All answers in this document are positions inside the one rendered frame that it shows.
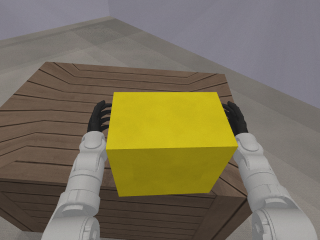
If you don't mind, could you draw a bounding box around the left robot hand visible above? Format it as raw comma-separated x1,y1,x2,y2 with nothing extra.
87,100,112,133

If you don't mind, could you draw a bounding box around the left robot upper arm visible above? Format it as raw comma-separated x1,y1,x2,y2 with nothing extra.
42,215,101,240

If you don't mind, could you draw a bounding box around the robot left forearm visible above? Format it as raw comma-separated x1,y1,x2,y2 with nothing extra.
41,131,108,240

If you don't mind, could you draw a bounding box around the pedestal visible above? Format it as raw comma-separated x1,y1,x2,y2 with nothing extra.
0,61,253,240

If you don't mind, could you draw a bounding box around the right robot hand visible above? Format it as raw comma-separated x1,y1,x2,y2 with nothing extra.
221,101,249,137

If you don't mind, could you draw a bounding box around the carton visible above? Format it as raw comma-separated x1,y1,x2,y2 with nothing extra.
106,92,238,197

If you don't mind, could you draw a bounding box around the right robot upper arm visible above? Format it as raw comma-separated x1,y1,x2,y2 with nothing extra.
251,207,317,240

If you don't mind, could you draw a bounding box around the robot right forearm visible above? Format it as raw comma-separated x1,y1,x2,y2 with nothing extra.
233,132,318,240

